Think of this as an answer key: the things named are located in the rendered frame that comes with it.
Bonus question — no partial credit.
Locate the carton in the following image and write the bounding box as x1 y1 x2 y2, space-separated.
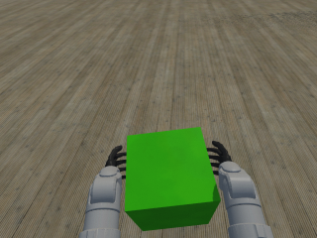
125 127 221 231

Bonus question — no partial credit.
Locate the robot right hand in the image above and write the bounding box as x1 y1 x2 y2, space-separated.
206 141 233 176

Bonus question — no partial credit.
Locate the right robot forearm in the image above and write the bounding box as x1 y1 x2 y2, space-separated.
218 161 274 238

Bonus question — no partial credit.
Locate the robot left hand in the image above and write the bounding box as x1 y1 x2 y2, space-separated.
105 145 127 179

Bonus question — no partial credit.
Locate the left robot forearm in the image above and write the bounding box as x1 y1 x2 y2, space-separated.
78 166 122 238

